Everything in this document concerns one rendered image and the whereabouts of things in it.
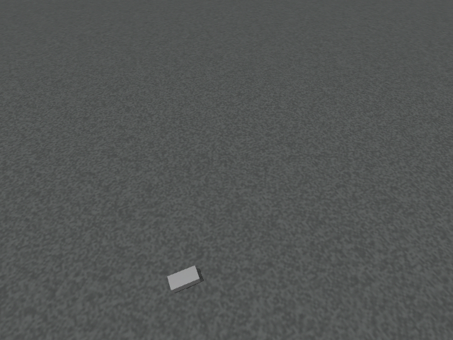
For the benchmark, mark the small box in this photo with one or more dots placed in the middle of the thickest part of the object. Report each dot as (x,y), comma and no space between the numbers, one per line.
(183,279)

